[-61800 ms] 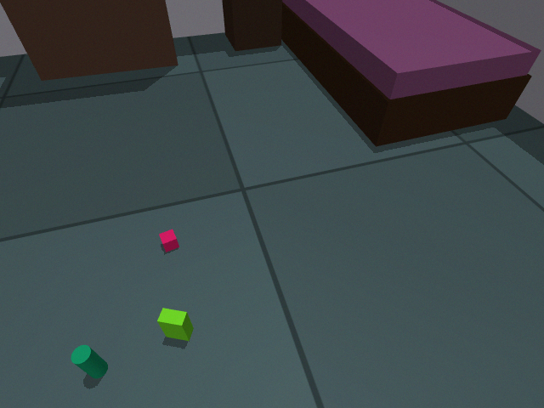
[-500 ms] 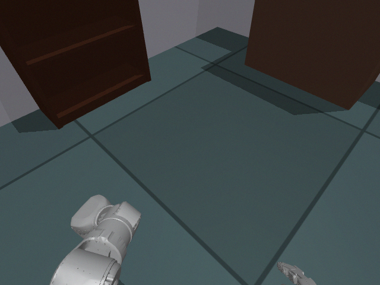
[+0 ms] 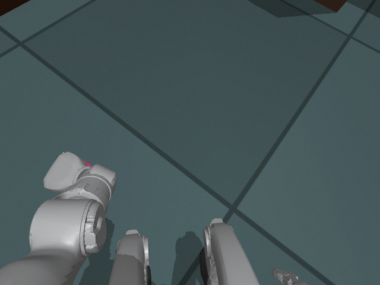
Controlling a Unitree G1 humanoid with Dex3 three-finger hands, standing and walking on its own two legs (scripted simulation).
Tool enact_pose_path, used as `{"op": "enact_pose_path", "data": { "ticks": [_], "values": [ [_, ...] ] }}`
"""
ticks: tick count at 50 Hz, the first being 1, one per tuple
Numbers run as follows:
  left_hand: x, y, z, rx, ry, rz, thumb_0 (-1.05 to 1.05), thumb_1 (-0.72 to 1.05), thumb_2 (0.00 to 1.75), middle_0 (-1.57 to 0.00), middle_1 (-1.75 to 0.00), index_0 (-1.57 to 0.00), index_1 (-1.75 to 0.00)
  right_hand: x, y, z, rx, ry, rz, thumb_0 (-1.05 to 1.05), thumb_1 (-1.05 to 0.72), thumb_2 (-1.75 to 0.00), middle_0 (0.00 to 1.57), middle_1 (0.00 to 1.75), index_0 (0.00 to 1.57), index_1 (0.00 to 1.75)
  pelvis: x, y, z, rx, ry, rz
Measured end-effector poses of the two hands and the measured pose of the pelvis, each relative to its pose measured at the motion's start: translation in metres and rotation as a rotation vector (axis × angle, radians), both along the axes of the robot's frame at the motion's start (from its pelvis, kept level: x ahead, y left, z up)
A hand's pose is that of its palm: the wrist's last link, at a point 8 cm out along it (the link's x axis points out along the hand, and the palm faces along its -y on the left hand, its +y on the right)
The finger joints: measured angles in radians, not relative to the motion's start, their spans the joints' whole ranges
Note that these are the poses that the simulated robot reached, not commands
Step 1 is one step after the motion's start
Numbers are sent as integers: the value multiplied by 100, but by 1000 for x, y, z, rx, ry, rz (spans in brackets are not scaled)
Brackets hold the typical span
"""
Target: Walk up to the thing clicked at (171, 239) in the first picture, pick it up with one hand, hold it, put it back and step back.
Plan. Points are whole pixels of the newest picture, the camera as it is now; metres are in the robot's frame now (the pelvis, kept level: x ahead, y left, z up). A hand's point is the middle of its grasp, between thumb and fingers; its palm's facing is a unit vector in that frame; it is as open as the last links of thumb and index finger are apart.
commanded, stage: crouch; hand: left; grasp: from above
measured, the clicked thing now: (82, 177) +0.40 +0.23 -0.14
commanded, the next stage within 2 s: lower in 1.74 s
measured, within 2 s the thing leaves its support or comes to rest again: neither
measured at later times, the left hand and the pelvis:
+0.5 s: hand (102, 187) +0.41 +0.21 -0.27, palm faces -0.16 -0.41 -0.90, open 9.6 cm; pelvis -0.02 +0.00 -0.14, yaw -1 degrees
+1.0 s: hand (109, 188) +0.43 +0.21 -0.36, palm faces -0.16 -0.42 -0.89, open 9.5 cm; pelvis -0.03 +0.00 -0.22, yaw -1 degrees
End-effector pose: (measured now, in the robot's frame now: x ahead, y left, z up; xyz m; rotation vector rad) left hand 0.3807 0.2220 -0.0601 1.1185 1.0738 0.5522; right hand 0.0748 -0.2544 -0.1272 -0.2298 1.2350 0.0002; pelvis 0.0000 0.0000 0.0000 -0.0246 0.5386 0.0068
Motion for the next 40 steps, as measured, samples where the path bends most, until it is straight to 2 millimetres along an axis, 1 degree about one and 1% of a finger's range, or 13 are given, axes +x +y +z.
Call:
{"op": "enact_pose_path", "data": {
  "ticks": [3,6,9,11,14,18,24,30,35,40],
  "values": [
    [9,-3,-34,-13,-25,-18,0,7,60,-97,-53,-68,-56,-14,4,-33,4,30,-9,1,-90,-89,19,30,20,30,-9,0,-30,-5,35,-2],
    [18,-3,-63,-3,-45,-45,0,7,60,-98,-52,-68,-56,-29,5,-62,2,66,-22,1,-90,-89,19,30,20,30,-16,0,-57,-8,61,-4],
    [23,-1,-86,5,-53,-52,0,6,60,-98,-52,-68,-57,-43,4,-84,0,103,-42,1,-90,-89,19,30,20,30,-19,0,-78,-10,80,-5],
    [25,1,-98,1,-53,-46,0,6,60,-98,-52,-68,-56,-52,3,-95,-2,123,-58,1,-90,-90,19,30,20,30,-20,0,-89,-11,89,-6],
    [25,2,-113,-12,-41,-34,0,7,60,-98,-52,-68,-55,-61,0,-107,-5,145,-76,1,-91,-90,19,30,20,30,-20,0,-103,-11,99,-8],
    [24,0,-129,-34,-20,-19,0,7,59,-98,-52,-68,-54,-68,-6,-117,-17,155,-88,1,-91,-90,19,30,20,30,-19,0,-117,-12,110,-6],
    [28,-2,-153,-41,-5,-38,-1,7,59,-97,-52,-68,-53,-68,-15,-131,-45,146,-77,0,-91,-90,19,30,20,30,-18,0,-138,-13,118,-4],
    [33,1,-182,-35,-3,-62,-1,7,59,-98,-52,-68,-54,-67,-22,-151,-64,136,-54,0,-91,-90,19,30,20,30,-22,1,-163,-19,119,-3],
    [37,4,-205,-37,-10,-59,0,7,59,-98,-52,-68,-54,-71,-22,-171,-53,147,-40,0,-91,-90,19,30,20,30,-25,2,-183,-23,113,-4],
    [40,1,-222,-38,-14,-50,0,7,59,-98,-52,-68,-54,-78,-18,-190,-22,167,-42,0,-91,-90,19,30,20,30,-27,3,-200,-25,108,-5]
  ]
}}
